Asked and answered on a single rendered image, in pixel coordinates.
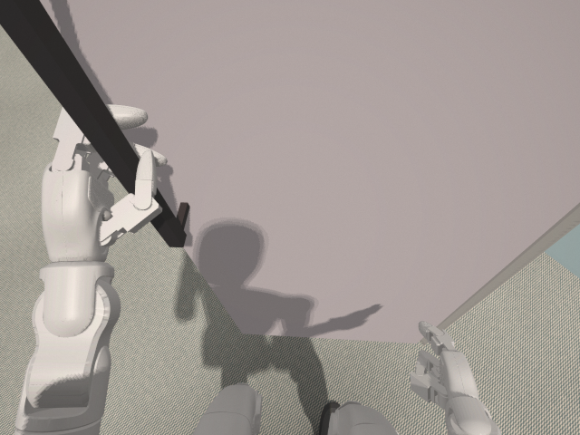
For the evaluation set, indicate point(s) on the fridge door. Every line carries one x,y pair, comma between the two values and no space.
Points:
352,167

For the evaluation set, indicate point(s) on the left robot hand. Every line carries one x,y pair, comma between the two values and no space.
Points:
75,193

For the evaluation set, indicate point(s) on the right robot foot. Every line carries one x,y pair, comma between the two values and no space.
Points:
325,417

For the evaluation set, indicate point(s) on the handle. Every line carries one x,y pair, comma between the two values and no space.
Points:
34,33

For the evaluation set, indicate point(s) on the right robot hand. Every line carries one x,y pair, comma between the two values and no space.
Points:
447,377

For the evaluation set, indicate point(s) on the robot left forearm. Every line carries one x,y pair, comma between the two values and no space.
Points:
66,380

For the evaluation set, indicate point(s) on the robot right forearm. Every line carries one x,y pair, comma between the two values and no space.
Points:
465,415

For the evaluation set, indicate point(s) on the left robot thigh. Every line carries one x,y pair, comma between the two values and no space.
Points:
236,410

